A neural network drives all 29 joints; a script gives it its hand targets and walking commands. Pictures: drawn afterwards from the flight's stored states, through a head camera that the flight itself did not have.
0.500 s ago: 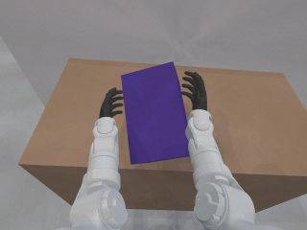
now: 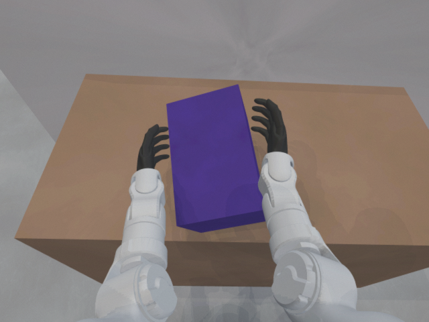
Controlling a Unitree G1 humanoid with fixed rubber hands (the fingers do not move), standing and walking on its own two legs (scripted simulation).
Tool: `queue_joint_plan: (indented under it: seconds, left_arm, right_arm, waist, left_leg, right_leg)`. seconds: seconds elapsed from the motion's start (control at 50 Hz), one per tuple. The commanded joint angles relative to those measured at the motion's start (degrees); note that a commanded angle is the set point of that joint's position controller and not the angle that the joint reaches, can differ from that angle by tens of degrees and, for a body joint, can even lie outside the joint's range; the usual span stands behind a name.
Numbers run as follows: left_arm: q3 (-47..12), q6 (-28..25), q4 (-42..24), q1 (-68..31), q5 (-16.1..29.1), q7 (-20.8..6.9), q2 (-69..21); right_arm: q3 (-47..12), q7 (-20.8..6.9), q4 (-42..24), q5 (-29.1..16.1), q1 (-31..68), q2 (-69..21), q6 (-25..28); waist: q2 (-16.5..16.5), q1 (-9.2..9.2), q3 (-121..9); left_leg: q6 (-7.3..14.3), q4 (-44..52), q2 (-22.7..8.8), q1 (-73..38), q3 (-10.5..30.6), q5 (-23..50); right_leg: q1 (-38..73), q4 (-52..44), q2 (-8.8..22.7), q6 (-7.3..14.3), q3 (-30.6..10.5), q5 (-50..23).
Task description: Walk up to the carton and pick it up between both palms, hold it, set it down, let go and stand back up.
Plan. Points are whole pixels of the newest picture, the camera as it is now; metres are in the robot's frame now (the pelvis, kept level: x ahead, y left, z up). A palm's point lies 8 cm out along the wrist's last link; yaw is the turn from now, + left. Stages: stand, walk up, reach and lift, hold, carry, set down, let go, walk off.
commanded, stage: set down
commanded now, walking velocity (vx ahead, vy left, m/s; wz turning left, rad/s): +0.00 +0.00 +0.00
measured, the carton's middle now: (218, 162) +0.43 +0.03 -0.01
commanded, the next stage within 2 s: none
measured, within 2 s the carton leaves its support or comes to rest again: rests again in 1.98 s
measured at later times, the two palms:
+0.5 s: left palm (149, 167) +0.38 +0.17 +0.02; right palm (274, 147) +0.41 -0.07 +0.09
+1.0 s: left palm (145, 188) +0.35 +0.17 +0.00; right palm (271, 170) +0.38 -0.07 +0.05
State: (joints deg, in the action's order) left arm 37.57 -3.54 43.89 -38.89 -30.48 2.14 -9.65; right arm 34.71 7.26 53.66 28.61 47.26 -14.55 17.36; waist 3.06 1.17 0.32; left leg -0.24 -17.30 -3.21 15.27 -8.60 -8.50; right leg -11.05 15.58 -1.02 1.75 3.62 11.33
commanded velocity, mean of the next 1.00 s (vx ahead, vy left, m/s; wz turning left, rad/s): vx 0.00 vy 0.00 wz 0.00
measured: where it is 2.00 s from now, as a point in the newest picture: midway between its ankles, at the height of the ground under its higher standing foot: outside the picture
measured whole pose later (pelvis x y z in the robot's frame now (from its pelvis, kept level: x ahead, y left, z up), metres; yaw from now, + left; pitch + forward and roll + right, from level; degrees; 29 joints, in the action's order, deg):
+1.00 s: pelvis -0.03 +0.00 +0.00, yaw +0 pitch +12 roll -1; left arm 39.0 -10.4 52.1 -39.1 -33.7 3.9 -8.3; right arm 43.9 4.9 56.9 34.6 46.6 -15.0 19.9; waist 2.9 1.4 -3.3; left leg 0.5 -20.6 -3.9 25.5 -7.8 -6.6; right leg -20.7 18.3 -1.4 1.8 4.1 9.3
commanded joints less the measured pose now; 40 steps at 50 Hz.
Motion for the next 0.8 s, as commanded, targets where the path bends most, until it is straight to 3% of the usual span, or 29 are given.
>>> queue_joint_plan:
  seconds: [0.0,0.04,0.06,0.14,0.18,0.2,0.28,0.32,0.38,0.44,0.46,0.52,0.64,0.7,0.78]
  left_arm:
    - [-13.51,-4.88,2.97,-25.80,-1.54,-7.85,-20.88]
    - [-13.18,-5.52,3.43,-25.88,-1.24,-7.99,-20.48]
    - [-13.31,-5.48,4.47,-25.63,-1.44,-8.14,-20.07]
    - [-12.91,-5.92,4.73,-26.22,-0.32,-8.46,-19.42]
    - [-13.29,-6.20,5.23,-26.49,-0.56,-8.27,-20.01]
    - [-12.48,-6.01,6.00,-26.30,-0.93,-8.10,-19.48]
    - [-11.62,-6.26,6.38,-26.32,-1.29,-7.78,-19.36]
    - [-11.92,-6.44,6.17,-26.63,-1.62,-7.46,-19.93]
    - [-12.24,-7.01,5.56,-26.30,-1.85,-6.68,-20.48]
    - [-11.49,-7.64,5.56,-27.75,-1.96,-6.28,-20.62]
    - [-11.39,-7.48,6.43,-27.09,-2.67,-6.04,-20.63]
    - [-9.30,-6.42,8.56,-25.70,-3.85,-6.20,-19.16]
    - [-10.55,-8.00,4.34,-29.82,-3.48,-5.01,-19.10]
    - [-13.10,-9.44,2.17,-31.08,-2.77,-3.57,-20.45]
    - [-14.12,-11.25,3.57,-31.34,-3.35,-2.15,-20.53]
  right_arm:
    - [-14.61,-6.92,10.51,4.34,10.43,-29.90,-0.47]
    - [-15.52,-6.78,10.49,4.07,10.09,-30.53,-0.39]
    - [-15.65,-6.72,10.43,4.07,9.55,-30.18,-0.53]
    - [-16.79,-6.60,10.67,3.23,10.21,-30.28,-0.41]
    - [-16.36,-6.61,10.73,3.84,10.09,-30.31,-0.20]
    - [-16.17,-6.86,11.36,3.39,10.43,-30.01,-0.46]
    - [-15.46,-7.03,11.12,3.56,9.87,-30.57,-0.89]
    - [-14.90,-7.22,11.22,3.48,9.86,-30.07,-1.04]
    - [-13.71,-7.77,12.25,4.06,9.24,-29.61,-0.67]
    - [-11.00,-8.13,13.51,5.95,10.20,-28.39,-0.56]
    - [-10.76,-8.35,13.56,5.89,10.24,-27.53,-0.79]
    - [-8.79,-8.60,13.78,6.40,9.76,-25.90,-2.05]
    - [-6.14,-9.14,13.10,7.69,10.85,-26.32,-1.61]
    - [-4.32,-9.45,11.75,8.43,12.94,-24.71,-0.02]
    - [-2.25,-9.31,12.55,10.88,14.61,-23.56,1.86]
  waist:
    - [-2.40,2.01,-23.37]
    - [-1.92,2.66,-23.66]
    - [-0.94,2.03,-22.34]
    - [-1.35,2.64,-22.53]
    - [-1.51,2.30,-23.57]
    - [-2.40,3.36,-22.84]
    - [-2.17,3.44,-23.55]
    - [-4.14,3.01,-24.57]
    - [-4.09,3.13,-25.30]
    - [-3.71,2.23,-25.83]
    - [-5.13,2.91,-24.53]
    - [-4.38,2.72,-20.91]
    - [-4.95,1.37,-25.82]
    - [-7.20,0.24,-29.48]
    - [-8.06,0.95,-31.75]
  left_leg:
    - [2.24,-1.69,2.83,-1.89,-1.56,25.45]
    - [2.94,-0.55,3.04,0.74,-1.45,23.03]
    - [3.03,-0.38,2.85,1.68,-1.22,21.83]
    - [3.41,-0.64,2.93,3.07,-0.90,21.85]
    - [3.33,-0.69,2.54,1.10,-0.77,22.11]
    - [3.30,-0.83,2.37,-0.25,-0.96,22.72]
    - [3.08,-0.65,2.39,1.61,-1.04,21.33]
    - [2.35,-1.64,2.31,-1.36,-1.11,23.94]
    - [1.79,-3.35,1.56,-5.56,-0.76,28.40]
    - [1.39,-3.88,1.32,-7.86,-0.84,28.28]
    - [1.18,-4.18,1.31,-8.24,-0.76,28.92]
    - [1.54,-3.96,1.15,-8.56,-0.32,27.34]
    - [0.69,-4.88,0.94,-11.92,-0.04,28.71]
    - [-0.78,-7.03,0.14,-15.49,0.71,32.68]
    - [-1.18,-8.15,-0.56,-16.12,1.30,32.55]
  right_leg:
    - [18.23,6.04,1.81,-4.57,-1.59,-40.48]
    - [19.90,7.11,2.60,-5.09,-2.46,-42.28]
    - [20.62,7.60,2.92,-5.28,-2.32,-43.38]
    - [19.91,8.07,3.16,-5.35,-2.86,-44.98]
    - [17.62,7.70,3.08,-5.03,-2.51,-42.29]
    - [15.43,6.90,2.71,-5.13,-2.36,-39.64]
    - [16.42,6.95,2.62,-4.74,-2.30,-38.14]
    - [13.13,6.47,2.16,-4.46,-1.95,-36.05]
    - [8.19,5.27,1.12,-3.74,-0.91,-31.90]
    - [4.62,4.00,0.37,-3.00,0.11,-26.11]
    - [3.65,3.32,0.28,-2.91,0.19,-24.66]
    - [2.41,1.87,0.23,-2.45,-0.17,-20.66]
    - [-0.30,1.74,-0.61,-2.20,0.74,-16.78]
    - [-5.09,1.67,-1.27,-1.03,1.43,-13.80]
    - [-8.03,1.11,-1.54,-0.16,1.73,-8.98]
